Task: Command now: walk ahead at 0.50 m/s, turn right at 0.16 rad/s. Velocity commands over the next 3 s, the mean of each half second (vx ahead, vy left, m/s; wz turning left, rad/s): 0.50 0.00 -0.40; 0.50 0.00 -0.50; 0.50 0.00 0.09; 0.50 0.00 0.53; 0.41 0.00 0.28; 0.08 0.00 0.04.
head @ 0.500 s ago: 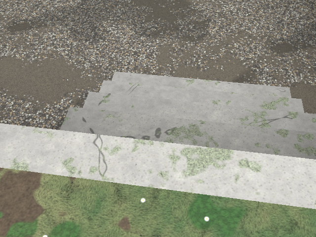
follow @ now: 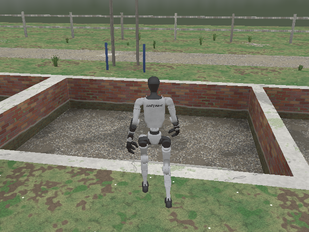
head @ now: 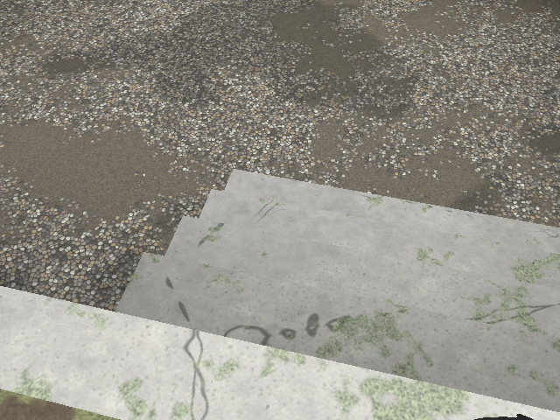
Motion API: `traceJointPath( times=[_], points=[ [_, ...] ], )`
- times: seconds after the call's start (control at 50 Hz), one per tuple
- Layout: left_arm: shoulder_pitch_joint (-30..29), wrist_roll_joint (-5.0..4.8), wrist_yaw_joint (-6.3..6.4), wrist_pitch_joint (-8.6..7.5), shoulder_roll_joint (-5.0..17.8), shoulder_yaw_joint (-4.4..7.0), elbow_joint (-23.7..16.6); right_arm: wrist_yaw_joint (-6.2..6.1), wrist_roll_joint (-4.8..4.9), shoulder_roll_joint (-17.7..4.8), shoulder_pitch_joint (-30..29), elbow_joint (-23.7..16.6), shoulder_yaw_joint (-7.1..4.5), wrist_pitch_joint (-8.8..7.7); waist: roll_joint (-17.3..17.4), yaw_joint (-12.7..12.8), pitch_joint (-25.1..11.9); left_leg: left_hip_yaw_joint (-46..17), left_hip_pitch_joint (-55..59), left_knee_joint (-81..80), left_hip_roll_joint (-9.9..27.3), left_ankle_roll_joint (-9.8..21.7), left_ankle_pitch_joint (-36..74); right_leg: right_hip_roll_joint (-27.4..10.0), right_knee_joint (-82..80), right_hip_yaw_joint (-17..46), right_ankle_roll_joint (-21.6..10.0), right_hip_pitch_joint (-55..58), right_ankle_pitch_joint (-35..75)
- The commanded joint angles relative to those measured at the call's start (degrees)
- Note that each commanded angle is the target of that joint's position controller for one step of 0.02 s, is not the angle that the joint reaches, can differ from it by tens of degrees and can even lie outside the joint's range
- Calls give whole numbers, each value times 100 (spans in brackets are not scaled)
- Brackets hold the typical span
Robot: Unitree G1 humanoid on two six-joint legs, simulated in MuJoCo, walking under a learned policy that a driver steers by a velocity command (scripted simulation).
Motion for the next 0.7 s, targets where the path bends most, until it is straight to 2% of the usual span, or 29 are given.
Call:
traceJointPath(
  times=[0.02,0.04,0.06,0.08,0.1,0.12,0.14,0.16,0.2,0.22,0.28,0.32,0.34,0.36,0.42,0.44,0.46,0.48,0.5,0.52,0.54,0.56,0.58,0.6,0.62,0.64,0.66,0.7],
  points=[
    [-523,-196,-107,-163,481,114,-582,-157,-106,-1083,3224,663,-376,-130,799,-1411,-878,-3509,4923,-1660,2008,1274,-725,343,3844,651,-349,-4616,-112],
    [-835,-196,48,-194,566,151,-588,-202,-6,-961,2489,615,-380,-179,679,-1124,46,-2681,3508,-1816,1891,1065,-872,-104,3935,535,-436,-4688,396],
    [-597,-41,161,-184,504,116,-569,-253,23,-570,2045,569,-244,-157,607,-758,-203,-2169,2864,-1969,1802,1070,-357,-370,3614,551,-531,-4147,673],
    [-661,22,165,-146,337,41,-562,-279,9,-200,1649,475,-135,-159,461,-558,-133,-1812,2362,-2123,1761,1078,366,-527,3514,559,-497,-3814,948],
    [-640,40,135,-83,173,-8,-555,-294,-25,-77,1406,376,-89,-150,444,-360,-211,-1530,2050,-2327,1725,1068,685,-610,3370,540,-448,-3506,1001],
    [-613,7,91,-29,89,-6,-537,-307,-50,-37,1235,325,-88,-171,391,-238,-167,-1259,1917,-2543,1682,1050,636,-620,3185,500,-404,-3491,1018],
    [-693,-48,37,-9,70,-3,-534,-320,-69,-125,1175,308,-131,-207,366,-231,-51,-944,1821,-2699,1601,1027,651,-620,2955,422,-349,-3604,1244],
    [-813,-85,-14,7,78,-3,-553,-311,-130,-237,1231,337,-169,-238,351,-262,3,-629,1817,-2784,1540,1045,907,-628,2721,364,-292,-3746,1649],
    [-1142,-134,-82,38,42,-16,-620,-284,-269,-303,1448,479,-187,-283,255,-348,50,-116,1972,-2785,1486,1043,1665,-624,2046,260,-207,-4049,2491],
    [-1294,-154,-109,58,35,-18,-651,-263,-303,-331,1577,566,-187,-288,231,-384,50,118,2029,-2749,1443,1021,2059,-591,1661,171,-182,-4067,2838],
    [-1671,-161,-145,178,56,-8,-781,-147,-263,-409,1858,838,-188,-284,321,-415,95,640,2017,-2615,1367,947,2934,-408,788,-54,-198,-3727,3524],
    [-1802,-177,-113,231,140,22,-834,-84,-250,-496,1908,968,-196,-291,382,-385,156,755,2318,-2482,1456,845,3290,-331,519,-44,-248,-3732,3613],
    [-1893,-172,-104,217,267,84,-851,-64,-267,-521,1976,1023,-201,-277,263,-400,192,795,2541,-2420,1462,762,3335,-280,286,4,-267,-3794,3643],
    [-1994,-178,-88,212,287,108,-874,-55,-262,-575,2037,1109,-217,-254,309,-405,223,828,2828,-2354,1503,706,3371,-227,128,-17,-293,-3853,3527],
    [-2250,-186,-33,197,357,190,-949,-89,-215,-694,2281,1347,-293,-148,341,-419,319,932,3658,-2079,1657,601,3808,-30,-275,-141,-433,-3927,2709],
    [-2240,-193,13,175,424,227,-955,-133,-209,-782,2313,1398,-349,-139,463,-375,341,988,3795,-1846,1667,571,4440,129,-406,-321,-489,-3719,2349],
    [-2153,-229,55,144,540,283,-962,-170,-237,-883,2321,1421,-392,-136,529,-288,269,1069,3791,-1532,1697,488,5085,314,-400,-432,-584,-3338,2124],
    [-1817,-300,109,85,687,360,-900,-192,-240,-983,2169,1380,-425,-134,519,-61,113,1231,3599,-1011,1612,364,5560,558,-529,-585,-725,-2659,2318],
    [-1164,-347,190,6,954,482,-718,-180,-314,-958,2135,1331,-394,-164,427,128,-337,1285,2926,-107,1392,153,5547,728,-227,-478,-973,-1372,2745],
    [12,-394,303,-5,1229,592,-396,-218,-393,-452,2689,1231,-195,-238,-309,212,-1641,1074,822,1585,1075,-550,4055,57,286,924,-1888,1630,2993],
    [1217,-274,352,40,1337,599,9,17,-409,-270,2269,1076,-21,-280,-868,795,-2302,654,-892,3262,-37,-939,-1918,-1133,-881,3341,-2683,3218,2819],
    [1988,-164,329,-12,1238,637,363,185,-164,-405,1036,818,-102,-219,-244,1315,-1557,-435,-2024,4038,-198,-631,-2398,-1152,-1595,3593,-2146,3150,1683],
    [1215,-241,331,-138,1302,697,208,85,-55,-430,415,653,-100,-254,-272,1075,-335,-840,-2543,4234,200,-532,-2227,-1141,-1650,3209,-1861,1847,1433],
    [529,-312,312,-181,882,549,113,-95,-166,-592,483,616,-115,-265,-260,653,-360,-968,-1901,3893,394,-483,-1993,-984,-1699,2900,-1856,760,1638],
    [113,-341,290,-189,509,380,37,-228,-259,-357,646,582,-30,-245,-214,220,-304,-962,-1239,3548,499,-379,-1758,-854,-1854,2642,-1908,-322,1925],
    [-338,-314,257,-175,346,282,-122,-325,-269,-92,850,571,62,-176,-143,-185,-187,-921,-539,3245,626,-364,-1730,-804,-2070,2506,-1919,-1383,2095],
    [-643,-293,232,-169,310,237,-306,-383,-266,-85,972,538,81,-93,-74,-365,-176,-849,-130,3027,606,-433,-1931,-732,-2292,2433,-1941,-1992,1948],
    [-834,-268,192,-204,607,287,-503,-396,-208,-231,1075,503,75,5,-27,-464,-147,-539,304,2238,505,-553,-1644,-451,-2462,2053,-1713,-2705,1573]
  ],
)
Next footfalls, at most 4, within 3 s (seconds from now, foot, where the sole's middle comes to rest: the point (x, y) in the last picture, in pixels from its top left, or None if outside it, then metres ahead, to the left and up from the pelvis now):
0.50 right None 0.43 -0.17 -0.76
0.86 left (300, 382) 0.57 0.01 -0.76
1.26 right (438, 355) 0.74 -0.38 -0.93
1.86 left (361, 281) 1.08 -0.20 -1.10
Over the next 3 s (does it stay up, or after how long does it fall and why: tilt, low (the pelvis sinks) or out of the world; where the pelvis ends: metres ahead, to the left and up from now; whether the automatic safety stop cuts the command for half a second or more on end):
stays up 1.33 -0.40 -0.51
